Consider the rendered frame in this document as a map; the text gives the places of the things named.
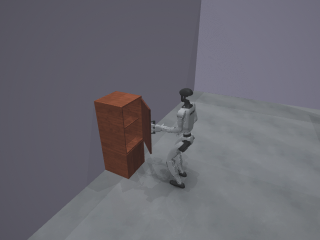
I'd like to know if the robot left upper arm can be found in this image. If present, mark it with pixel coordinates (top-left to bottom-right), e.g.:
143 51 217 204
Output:
176 109 186 133

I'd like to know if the robot left forearm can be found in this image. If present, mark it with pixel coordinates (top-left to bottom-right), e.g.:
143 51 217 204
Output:
162 126 180 134

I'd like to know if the robot right upper arm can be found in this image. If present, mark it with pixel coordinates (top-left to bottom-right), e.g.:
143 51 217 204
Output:
191 102 198 123

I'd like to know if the right robot shin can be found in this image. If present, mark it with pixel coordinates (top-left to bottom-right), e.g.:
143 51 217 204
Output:
174 153 184 173

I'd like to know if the robot left hand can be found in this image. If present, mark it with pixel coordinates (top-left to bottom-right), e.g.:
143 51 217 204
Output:
151 123 164 132

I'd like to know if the humanoid robot torso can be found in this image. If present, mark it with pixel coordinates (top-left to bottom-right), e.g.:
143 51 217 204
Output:
180 105 195 147

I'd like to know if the cupboard door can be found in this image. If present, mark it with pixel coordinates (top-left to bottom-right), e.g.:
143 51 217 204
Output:
140 98 152 154

